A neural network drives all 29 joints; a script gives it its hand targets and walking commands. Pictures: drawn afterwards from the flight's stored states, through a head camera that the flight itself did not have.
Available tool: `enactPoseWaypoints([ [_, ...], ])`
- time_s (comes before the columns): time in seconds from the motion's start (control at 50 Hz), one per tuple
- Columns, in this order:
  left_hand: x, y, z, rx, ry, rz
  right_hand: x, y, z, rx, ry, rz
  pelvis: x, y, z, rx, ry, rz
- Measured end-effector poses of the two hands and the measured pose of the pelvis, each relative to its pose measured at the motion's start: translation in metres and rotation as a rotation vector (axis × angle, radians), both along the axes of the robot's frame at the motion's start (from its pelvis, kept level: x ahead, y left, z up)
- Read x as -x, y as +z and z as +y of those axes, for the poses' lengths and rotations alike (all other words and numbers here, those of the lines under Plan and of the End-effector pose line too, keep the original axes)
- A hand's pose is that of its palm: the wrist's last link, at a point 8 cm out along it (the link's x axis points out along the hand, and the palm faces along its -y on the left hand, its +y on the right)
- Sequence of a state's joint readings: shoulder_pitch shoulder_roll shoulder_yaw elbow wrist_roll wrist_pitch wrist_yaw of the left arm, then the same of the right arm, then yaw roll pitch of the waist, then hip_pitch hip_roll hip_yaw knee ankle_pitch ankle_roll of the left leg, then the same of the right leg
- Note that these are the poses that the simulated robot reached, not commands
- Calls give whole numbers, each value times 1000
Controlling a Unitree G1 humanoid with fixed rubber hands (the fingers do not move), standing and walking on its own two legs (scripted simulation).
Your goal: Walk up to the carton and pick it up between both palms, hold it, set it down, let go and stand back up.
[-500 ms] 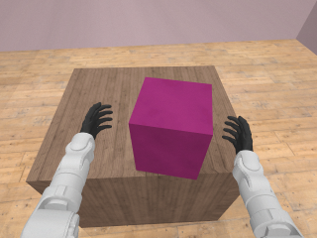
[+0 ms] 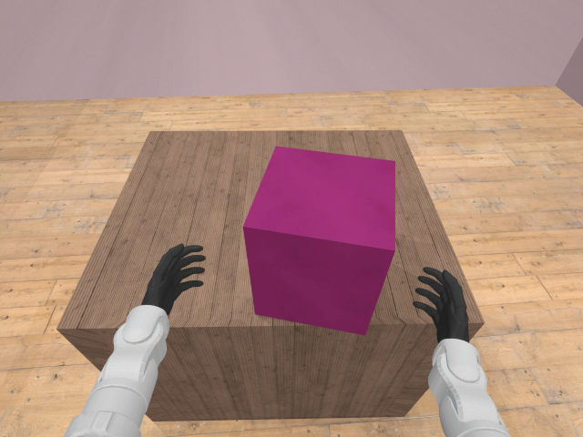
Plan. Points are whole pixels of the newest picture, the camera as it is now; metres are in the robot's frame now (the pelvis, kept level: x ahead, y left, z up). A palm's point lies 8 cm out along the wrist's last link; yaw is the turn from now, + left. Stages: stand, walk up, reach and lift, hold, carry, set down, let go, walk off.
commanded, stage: set down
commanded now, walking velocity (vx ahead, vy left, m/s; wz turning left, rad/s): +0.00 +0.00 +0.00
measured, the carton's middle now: (321, 242) +0.44 -0.06 -0.01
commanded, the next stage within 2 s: let go in 1.70 s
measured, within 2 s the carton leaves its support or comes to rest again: neither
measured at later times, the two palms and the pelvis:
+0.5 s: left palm (142, 360) +0.24 +0.22 -0.01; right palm (444, 364) +0.22 -0.21 -0.02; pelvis +0.01 +0.00 +0.00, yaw +1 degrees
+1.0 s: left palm (135, 387) +0.22 +0.23 -0.03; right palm (446, 386) +0.20 -0.21 -0.05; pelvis +0.03 +0.00 +0.00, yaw +0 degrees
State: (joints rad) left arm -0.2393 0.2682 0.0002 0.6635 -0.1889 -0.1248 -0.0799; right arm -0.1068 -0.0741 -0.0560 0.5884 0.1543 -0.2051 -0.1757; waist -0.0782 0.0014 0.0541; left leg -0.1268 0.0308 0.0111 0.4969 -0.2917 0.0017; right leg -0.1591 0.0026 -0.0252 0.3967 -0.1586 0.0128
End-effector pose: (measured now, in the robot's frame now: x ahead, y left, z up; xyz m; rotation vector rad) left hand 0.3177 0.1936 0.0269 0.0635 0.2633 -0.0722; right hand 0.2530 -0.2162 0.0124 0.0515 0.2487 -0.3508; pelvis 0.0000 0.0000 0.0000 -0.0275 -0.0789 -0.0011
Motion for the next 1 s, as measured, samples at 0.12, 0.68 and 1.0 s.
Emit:
enactPoseWaypoints([
  [0.12, 11, -7, 3, 2, 8, -10, 4, -4, 3, 10, 15, 1, 0, -1, -1, -2, 7, -1],
  [0.68, 93, -48, 26, -52, 42, 124, 43, -46, 6, 19, 86, 123, -19, -2, -3, 4, 10, -42],
  [1.0, 102, -62, 32, -87, 65, 230, 55, -64, 4, 17, 118, 216, -30, 1, 3, 6, -4, -39],
])
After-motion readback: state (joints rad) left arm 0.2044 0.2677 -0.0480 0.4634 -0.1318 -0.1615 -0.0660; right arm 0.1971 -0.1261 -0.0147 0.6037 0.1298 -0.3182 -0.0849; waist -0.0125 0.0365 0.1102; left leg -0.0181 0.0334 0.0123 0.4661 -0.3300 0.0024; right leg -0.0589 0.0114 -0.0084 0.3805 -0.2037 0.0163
